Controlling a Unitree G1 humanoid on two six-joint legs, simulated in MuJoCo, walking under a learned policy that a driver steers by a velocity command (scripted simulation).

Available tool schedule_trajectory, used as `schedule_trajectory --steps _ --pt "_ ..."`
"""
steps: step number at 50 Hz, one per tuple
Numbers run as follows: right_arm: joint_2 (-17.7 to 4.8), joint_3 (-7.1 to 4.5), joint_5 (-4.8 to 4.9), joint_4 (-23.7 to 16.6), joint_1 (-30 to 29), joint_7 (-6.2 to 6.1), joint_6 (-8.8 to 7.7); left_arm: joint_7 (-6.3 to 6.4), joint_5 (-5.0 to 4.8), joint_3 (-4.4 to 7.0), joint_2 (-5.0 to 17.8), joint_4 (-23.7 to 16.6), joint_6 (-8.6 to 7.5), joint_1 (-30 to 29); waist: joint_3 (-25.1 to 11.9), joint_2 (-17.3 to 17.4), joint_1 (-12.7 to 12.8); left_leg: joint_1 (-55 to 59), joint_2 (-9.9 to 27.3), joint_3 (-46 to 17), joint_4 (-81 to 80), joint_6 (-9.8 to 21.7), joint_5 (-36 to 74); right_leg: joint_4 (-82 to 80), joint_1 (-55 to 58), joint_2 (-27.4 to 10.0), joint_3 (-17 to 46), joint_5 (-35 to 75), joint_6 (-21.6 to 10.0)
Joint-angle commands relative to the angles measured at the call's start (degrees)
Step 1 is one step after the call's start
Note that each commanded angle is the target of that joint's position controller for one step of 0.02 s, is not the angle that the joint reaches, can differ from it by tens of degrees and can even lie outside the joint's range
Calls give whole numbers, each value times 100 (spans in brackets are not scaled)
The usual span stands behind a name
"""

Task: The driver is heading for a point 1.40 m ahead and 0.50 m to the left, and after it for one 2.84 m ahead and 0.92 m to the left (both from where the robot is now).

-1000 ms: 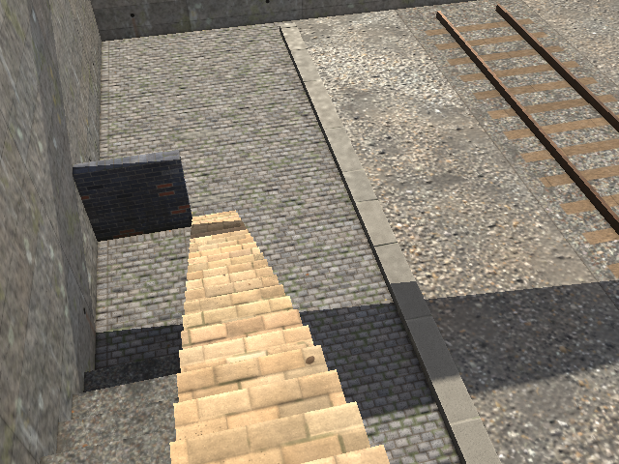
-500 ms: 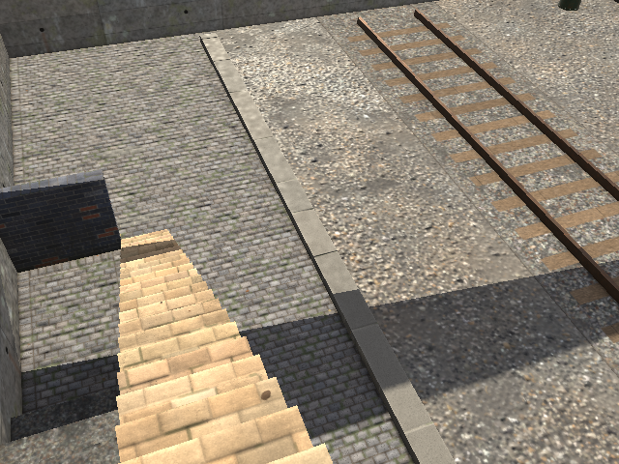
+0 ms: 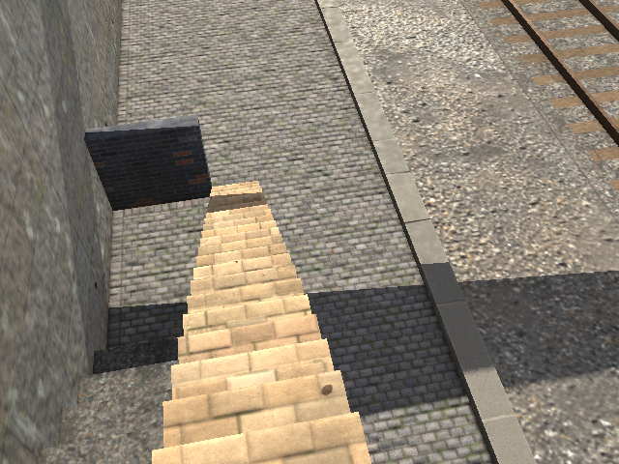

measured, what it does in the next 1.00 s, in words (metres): goes down: left foot 0.19 m lower, then right foot 0.19 m lower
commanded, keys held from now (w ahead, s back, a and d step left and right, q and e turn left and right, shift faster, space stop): w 1.00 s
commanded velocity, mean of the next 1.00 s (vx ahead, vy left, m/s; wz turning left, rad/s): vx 0.50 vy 0.00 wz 0.00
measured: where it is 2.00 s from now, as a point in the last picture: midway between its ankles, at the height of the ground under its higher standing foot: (265, 386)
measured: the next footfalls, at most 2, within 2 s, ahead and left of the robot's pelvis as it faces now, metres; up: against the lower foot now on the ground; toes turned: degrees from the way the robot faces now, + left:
left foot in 0.28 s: +0.24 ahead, +0.22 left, -0.19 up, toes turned +2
right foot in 0.70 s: +0.47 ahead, +0.03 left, -0.38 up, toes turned +0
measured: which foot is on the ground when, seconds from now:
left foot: up 0.00-0.26, down 0.28-0.72, up 0.74-1.00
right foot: down 0.00-0.28, up 0.30-0.68, down 0.70-1.00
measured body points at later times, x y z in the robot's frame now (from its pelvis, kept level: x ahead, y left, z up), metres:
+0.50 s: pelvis +0.25 +0.12 -0.23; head +0.27 +0.14 +0.21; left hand +0.31 +0.42 -0.37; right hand +0.12 -0.12 -0.37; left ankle +0.20 +0.22 -0.93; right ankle +0.32 +0.02 -0.86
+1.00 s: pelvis +0.51 +0.16 -0.40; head +0.51 +0.17 +0.05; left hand +0.46 +0.38 -0.56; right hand +0.55 -0.17 -0.51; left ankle +0.68 +0.31 -1.09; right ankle +0.43 +0.03 -1.12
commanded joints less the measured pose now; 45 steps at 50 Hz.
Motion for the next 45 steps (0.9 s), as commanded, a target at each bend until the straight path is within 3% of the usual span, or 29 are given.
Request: schedule_trajectory --steps 1,9,13,14,15,16,17,18,19,20,21,23,24,25,26,28,29,31,34,35,36,37,38,39,40,41,42,43,45 --pt "-252 -181 -113 -269 -128 136 39 281 35 70 721 -297 -21 -70 54 -760 -84 53 78 -421 -1008 163 1643 -75 -40 -1456 1138 902 -1081" --pt "-316 -253 18 -238 -406 384 -30 410 138 4 815 -198 197 84 616 -694 316 156 202 -294 -895 292 1296 2438 -1079 -1266 1246 -219 -691" --pt "-472 -435 196 710 2109 381 -255 141 -140 -79 771 -297 405 -319 -149 -953 -447 3647 452 16 -1772 262 2104 5145 -2222 -831 238 -907 -378" --pt "-248 -410 30 996 2915 479 -481 339 -435 -97 877 -344 325 -619 29 -292 -1187 4783 506 -280 -2214 83 1387 6518 -2953 -532 219 -791 -360" --pt "-538 -196 50 1325 3375 528 -547 567 -513 49 927 -428 223 -440 627 2169 -1228 4755 837 -552 -1464 -205 6184 10729 -4422 935 -245 -4468 -38" --pt "-771 -123 497 1602 3767 598 -431 649 -651 423 1477 -701 126 236 -62 3488 -801 5605 1175 -1049 -1278 -312 6005 11295 -5889 811 259 -3874 -120" --pt "-1062 -216 463 1426 3343 489 -372 633 -528 322 1286 -1202 149 -579 -278 3119 -976 4998 1305 -1644 -1898 168 2279 10065 -6091 380 280 -2874 -272" --pt "-636 -80 407 1183 2474 344 -404 598 -273 275 1181 -1222 218 -1438 473 1079 -823 4003 1154 -1574 -1855 212 591 8356 -6231 52 450 -1953 -436" --pt "-113 100 250 1086 2014 271 -593 599 -139 267 915 -831 275 -924 410 402 -606 3423 1211 -1238 -1742 144 1530 7760 -5608 -18 543 -1438 -538" --pt "-296 118 104 990 1814 299 -775 494 -159 361 1078 -653 300 -297 40 674 -131 2754 1459 -1644 -1478 268 1270 6495 -4952 -344 657 -793 -454" --pt "-70 202 -109 616 907 244 -922 460 -322 357 1089 -808 363 -692 385 118 64 741 1442 -1306 -2230 431 17 4665 -3427 -158 427 -132 -145" --pt "-465 58 -326 776 964 261 -908 568 -420 398 730 -346 505 57 -355 610 -15 450 1580 -1757 -2841 1194 14 5476 -1733 -54 456 660 213" --pt "-77 105 -112 817 898 279 -860 639 -590 454 840 -352 529 71 -25 799 -28 994 1844 -2222 -2309 1391 -386 5425 -2652 -321 898 520 142" --pt "652 267 -29 673 739 289 -936 722 -739 540 1355 -511 471 -579 655 -105 -324 1243 1258 -1633 -1397 994 -1881 4014 -3608 -303 1258 1053 -40" --pt "892 382 -45 844 1374 315 -973 731 -564 503 1267 -534 327 -980 534 -287 -717 1842 1065 -1374 -907 889 -1937 3509 -3805 -92 971 1644 -235" --pt "764 492 -163 544 1173 189 -1045 560 -448 523 1236 -860 91 -1969 344 -639 -838 688 756 -489 -587 644 -3103 1554 -1882 137 349 4313 -209" --pt "524 477 -143 568 1272 160 -1056 430 -448 453 899 -833 35 -2002 131 -288 -950 409 597 -274 -394 689 -3497 1081 -781 271 149 4678 -177" --pt "494 538 -88 528 1528 64 -831 282 -407 503 890 -926 201 -1848 211 562 -1149 889 478 3 238 727 -2540 76 -427 126 127 4261 -399" --pt "652 767 58 558 2127 -251 -681 127 -238 606 984 -529 143 -1023 628 413 -1329 1715 292 -248 1953 994 -641 -1815 -243 -323 346 3886 -859" --pt "608 796 123 605 2336 -312 -710 64 -159 614 956 -350 41 -436 506 -207 -1052 1427 30 113 3071 1012 -283 -2226 557 -121 7 4335 -833" --pt "515 753 135 585 2562 -336 -744 -69 -138 615 1222 10 18 481 -58 -1680 -732 -685 -601 249 5398 743 -2454 -527 2659 -728 722 7246 -1154" --pt "259 555 267 588 2584 -375 -721 -193 -202 370 900 -8 152 1093 -941 -2362 -212 -2483 -802 443 7524 481 -5892 1204 4479 -2039 1155 9606 -1525" --pt "-372 364 251 403 2245 -194 -662 -296 -297 217 641 -312 293 985 -839 -1721 -53 -3010 -307 176 5697 598 -4594 1121 4065 -1843 783 6988 -1319" --pt "-186 293 310 101 1888 -90 -580 -272 52 385 1284 -257 317 633 -959 -2073 -301 -2589 26 -450 4490 624 -3543 729 3080 -2497 1754 3345 -1870" --pt "-275 266 292 -92 1208 23 -326 -261 161 366 1324 -643 327 -412 182 -1010 -620 -1652 140 -100 2805 375 -2744 -535 712 -2271 1922 1483 -1900" --pt "-166 267 271 -216 676 47 -190 -196 206 288 1294 -884 225 -987 936 -761 -698 -841 106 -212 1866 58 -2436 -1266 -819 -2307 2156 1160 -1922" --pt "240 352 79 17 1248 51 -85 -113 262 337 1373 -721 160 -918 817 -642 -852 303 184 2 1393 -177 -2335 -1348 -1419 -2015 1840 1347 -1850" --pt "197 275 -9 406 1876 14 -69 -87 213 383 1459 -575 79 -789 560 -809 -849 979 58 234 1501 -306 -1315 -1175 -1512 -1683 1616 2005 -1783" --pt "-271 -6 225 237 1274 -107 -53 -77 -22 211 854 -545 -35 -620 784 -1078 -576 -38 223 -353 550 -157 -207 -844 -566 -1395 1393 1901 -1431"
